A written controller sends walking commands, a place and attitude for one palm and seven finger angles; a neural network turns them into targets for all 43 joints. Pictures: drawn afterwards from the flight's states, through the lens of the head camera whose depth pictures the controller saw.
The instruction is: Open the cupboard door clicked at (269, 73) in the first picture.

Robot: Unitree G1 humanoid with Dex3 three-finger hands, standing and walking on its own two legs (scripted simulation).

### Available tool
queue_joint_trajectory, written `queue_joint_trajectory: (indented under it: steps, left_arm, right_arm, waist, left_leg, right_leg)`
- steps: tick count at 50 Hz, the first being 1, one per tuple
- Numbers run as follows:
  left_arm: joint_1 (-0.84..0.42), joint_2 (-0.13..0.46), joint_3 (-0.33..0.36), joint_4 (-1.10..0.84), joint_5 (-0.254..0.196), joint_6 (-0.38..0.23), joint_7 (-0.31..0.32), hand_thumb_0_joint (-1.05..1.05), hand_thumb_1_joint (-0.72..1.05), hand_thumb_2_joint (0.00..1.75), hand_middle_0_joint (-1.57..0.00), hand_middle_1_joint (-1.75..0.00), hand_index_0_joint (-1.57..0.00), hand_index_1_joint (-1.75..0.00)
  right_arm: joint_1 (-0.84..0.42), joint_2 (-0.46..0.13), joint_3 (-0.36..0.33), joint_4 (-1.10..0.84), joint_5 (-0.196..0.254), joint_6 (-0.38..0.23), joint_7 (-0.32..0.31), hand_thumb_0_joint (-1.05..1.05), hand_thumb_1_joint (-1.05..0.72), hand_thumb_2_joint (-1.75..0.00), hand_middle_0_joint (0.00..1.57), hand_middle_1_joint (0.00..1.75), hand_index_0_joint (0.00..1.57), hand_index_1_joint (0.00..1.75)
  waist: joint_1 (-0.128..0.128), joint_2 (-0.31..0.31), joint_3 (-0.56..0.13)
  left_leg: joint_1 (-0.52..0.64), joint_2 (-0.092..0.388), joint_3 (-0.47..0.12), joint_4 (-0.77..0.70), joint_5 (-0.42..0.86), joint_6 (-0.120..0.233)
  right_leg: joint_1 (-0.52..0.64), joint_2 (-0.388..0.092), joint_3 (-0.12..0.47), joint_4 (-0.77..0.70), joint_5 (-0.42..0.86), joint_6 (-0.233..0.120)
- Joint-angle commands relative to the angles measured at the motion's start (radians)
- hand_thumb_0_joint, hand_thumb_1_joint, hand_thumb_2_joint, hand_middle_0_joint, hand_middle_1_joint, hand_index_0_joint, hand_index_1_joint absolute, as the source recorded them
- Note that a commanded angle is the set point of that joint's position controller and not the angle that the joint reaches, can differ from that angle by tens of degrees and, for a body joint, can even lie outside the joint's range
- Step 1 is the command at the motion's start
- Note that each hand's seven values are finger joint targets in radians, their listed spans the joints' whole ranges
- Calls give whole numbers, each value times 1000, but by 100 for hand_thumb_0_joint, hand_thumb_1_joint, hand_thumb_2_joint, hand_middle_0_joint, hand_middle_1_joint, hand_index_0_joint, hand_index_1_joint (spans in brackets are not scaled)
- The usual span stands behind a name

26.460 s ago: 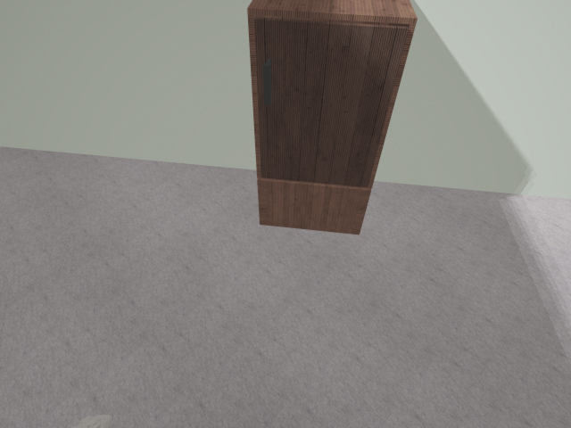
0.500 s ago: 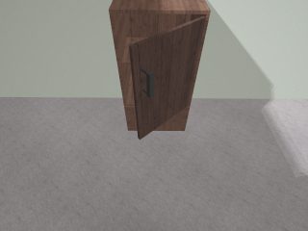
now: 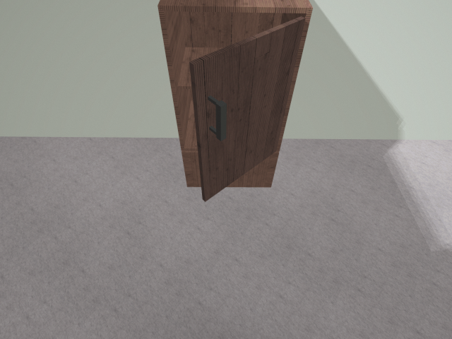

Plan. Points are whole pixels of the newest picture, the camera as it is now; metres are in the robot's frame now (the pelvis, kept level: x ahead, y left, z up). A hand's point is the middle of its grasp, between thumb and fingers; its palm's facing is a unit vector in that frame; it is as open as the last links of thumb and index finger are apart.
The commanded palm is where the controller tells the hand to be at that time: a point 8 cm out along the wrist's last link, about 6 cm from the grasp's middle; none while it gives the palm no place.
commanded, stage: look to check the result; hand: left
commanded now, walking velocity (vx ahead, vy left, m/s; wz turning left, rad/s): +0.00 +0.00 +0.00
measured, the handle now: (216, 118) +0.68 +0.06 -0.03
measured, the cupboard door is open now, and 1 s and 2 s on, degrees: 42 42 42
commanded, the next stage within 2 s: walk to a spot facing it in 0.26 s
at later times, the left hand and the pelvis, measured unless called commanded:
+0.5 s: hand out of the picture +0.03 +0.17 -0.18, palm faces +0.01 -0.98 -0.21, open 7.4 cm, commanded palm none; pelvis +0.01 -0.01 +0.00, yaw -1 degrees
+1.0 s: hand out of the picture +0.09 +0.16 -0.17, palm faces -0.19 -0.94 -0.29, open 7.4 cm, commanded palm none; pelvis +0.00 -0.03 +0.00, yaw -16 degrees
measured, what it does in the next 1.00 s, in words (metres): lifts its left foot, turning right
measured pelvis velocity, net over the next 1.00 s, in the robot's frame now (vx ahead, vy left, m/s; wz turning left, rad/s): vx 0.00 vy -0.03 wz -0.28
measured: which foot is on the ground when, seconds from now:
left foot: down 0.00-0.78, up 0.80-1.00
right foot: down 0.00-1.00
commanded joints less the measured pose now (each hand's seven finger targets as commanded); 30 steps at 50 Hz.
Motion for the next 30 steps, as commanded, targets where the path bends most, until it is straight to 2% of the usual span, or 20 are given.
queue_joint_trajectory:
  steps: [1, 8, 16, 19, 22, 25, 30]
  left_arm:
    - [55, 107, 12, -25, -3, -12, 6, 0, 90, 90, -20, -30, -20, -30]
    - [44, 118, 13, -24, -2, -11, 5, 0, 90, 90, -20, -30, -20, -30]
    - [31, 129, 13, -31, -3, -16, 4, 0, 90, 90, -20, -30, -20, -30]
    - [29, 132, 14, -32, -3, -17, 4, 0, 90, 90, -20, -30, -20, -30]
    - [29, 135, 30, -47, -3, -3, 3, 0, 90, 90, -20, -30, -20, -30]
    - [1, 156, 55, -88, 2, 16, -5, 0, 90, 90, -20, -30, -20, -30]
    - [-16, 168, 78, -160, 9, 35, -23, 0, 90, 90, -20, -30, -20, -30]
  right_arm:
    - [56, -96, -18, -18, -3, -16, -5, 0, -90, -90, 20, 30, 20, 30]
    - [44, -105, -17, -19, -3, -16, -4, 0, -90, -90, 20, 30, 20, 30]
    - [30, -121, -17, -18, -4, -19, -5, 0, -90, -90, 20, 30, 20, 30]
    - [30, -120, -17, -19, -4, -21, -5, 0, -90, -90, 20, 30, 20, 30]
    - [36, -117, -26, -25, -3, -10, -12, 0, -90, -90, 20, 30, 20, 30]
    - [30, -144, -50, -55, -4, 5, -17, 0, -90, -90, 20, 30, 20, 30]
    - [-10, -188, -81, -134, -8, 13, -20, 0, -90, -90, 20, 30, 20, 30]
  waist:
    - [2, 21, 3]
    - [2, 3, 18]
    - [4, 13, 0]
    - [5, -3, -8]
    - [4, 1, -6]
    - [-4, 3, -1]
    - [3, 47, -13]
  left_leg:
    - [42, 94, -92, -83, 27, 6]
    - [39, 95, -91, -87, 32, 6]
    - [58, 98, -90, -81, 79, 6]
    - [59, 98, -90, -78, 97, 6]
    - [80, 112, -55, -25, 109, 2]
    - [65, 136, -37, 3, 32, 6]
    - [40, 194, -55, 3, -90, 31]
  right_leg:
    - [-65, -83, 73, -95, 63, -34]
    - [-64, -86, 69, -99, 68, -33]
    - [-46, -88, 74, -103, 104, -34]
    - [-36, -89, 73, -102, 122, -34]
    - [-77, -84, 98, -66, 181, -38]
    - [-137, -70, 126, -14, 157, -47]
    - [-218, -26, 146, 84, 115, -49]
